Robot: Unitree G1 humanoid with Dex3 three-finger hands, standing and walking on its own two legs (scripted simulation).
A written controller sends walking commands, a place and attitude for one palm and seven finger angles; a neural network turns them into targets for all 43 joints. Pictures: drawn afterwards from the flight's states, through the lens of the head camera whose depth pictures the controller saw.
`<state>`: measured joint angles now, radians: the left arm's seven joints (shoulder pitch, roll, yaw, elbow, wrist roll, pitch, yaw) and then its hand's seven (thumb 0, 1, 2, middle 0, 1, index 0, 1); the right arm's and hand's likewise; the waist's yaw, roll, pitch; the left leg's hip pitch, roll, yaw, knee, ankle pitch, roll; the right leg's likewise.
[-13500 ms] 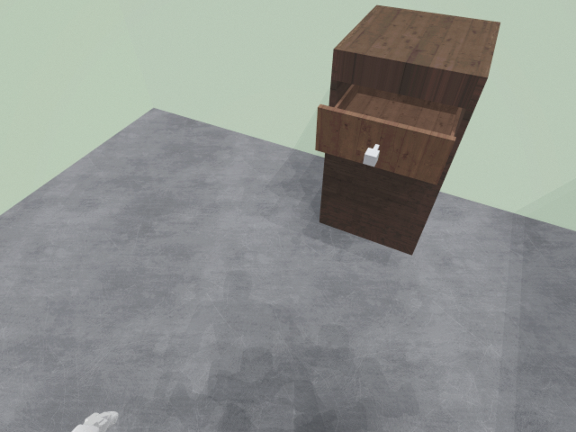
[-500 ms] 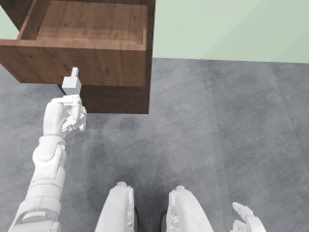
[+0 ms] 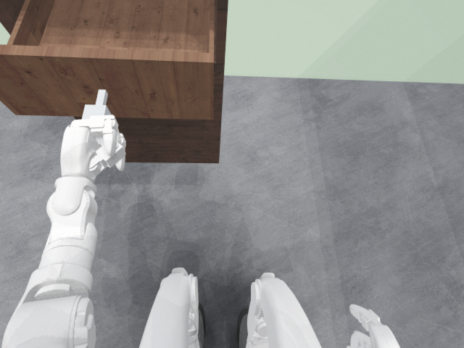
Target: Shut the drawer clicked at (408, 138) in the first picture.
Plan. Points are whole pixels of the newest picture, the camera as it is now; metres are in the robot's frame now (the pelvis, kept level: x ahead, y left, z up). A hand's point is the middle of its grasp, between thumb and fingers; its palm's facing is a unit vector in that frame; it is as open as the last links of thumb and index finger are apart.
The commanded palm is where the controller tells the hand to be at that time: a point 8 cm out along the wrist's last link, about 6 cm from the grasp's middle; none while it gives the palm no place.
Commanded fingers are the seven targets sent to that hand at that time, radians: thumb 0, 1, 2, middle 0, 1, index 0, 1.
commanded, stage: push the drawer shut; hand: left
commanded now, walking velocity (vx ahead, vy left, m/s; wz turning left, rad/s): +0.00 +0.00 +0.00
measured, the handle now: (99, 110) +0.50 +0.24 +0.02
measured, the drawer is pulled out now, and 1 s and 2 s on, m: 0.16 0.06 0.00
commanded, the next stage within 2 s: pull the fist back off the drawer in 1.72 s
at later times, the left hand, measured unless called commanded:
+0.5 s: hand (125, 120) +0.49 +0.19 +0.01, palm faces +0.02 -1.00 -0.05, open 3.5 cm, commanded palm +0.48 +0.23 +0.02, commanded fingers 0.00 0.90 0.90 -1.40 -1.60 -1.40 -1.60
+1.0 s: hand (129, 98) +0.53 +0.19 +0.01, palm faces +0.03 -1.00 -0.05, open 3.5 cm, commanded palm +0.53 +0.21 +0.02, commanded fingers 0.00 0.90 0.90 -1.40 -1.60 -1.40 -1.60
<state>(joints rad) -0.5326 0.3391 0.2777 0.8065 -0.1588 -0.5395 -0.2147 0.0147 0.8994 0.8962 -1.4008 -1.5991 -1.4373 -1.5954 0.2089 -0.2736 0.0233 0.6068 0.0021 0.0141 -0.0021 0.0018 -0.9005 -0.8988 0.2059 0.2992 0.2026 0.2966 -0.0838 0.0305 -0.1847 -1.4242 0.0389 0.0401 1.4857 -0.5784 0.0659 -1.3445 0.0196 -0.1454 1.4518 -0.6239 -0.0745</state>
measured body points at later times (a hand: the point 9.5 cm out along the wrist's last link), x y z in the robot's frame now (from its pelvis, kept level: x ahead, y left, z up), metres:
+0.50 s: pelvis -0.02 +0.00 -0.01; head +0.16 +0.02 +0.40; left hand +0.48 +0.24 +0.02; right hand +0.04 -0.28 -0.13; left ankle +0.05 +0.09 -0.57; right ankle +0.03 -0.09 -0.57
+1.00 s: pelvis -0.01 +0.00 -0.01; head +0.18 +0.03 +0.39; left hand +0.53 +0.24 +0.02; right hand +0.00 -0.27 -0.12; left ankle +0.05 +0.09 -0.57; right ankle +0.03 -0.09 -0.57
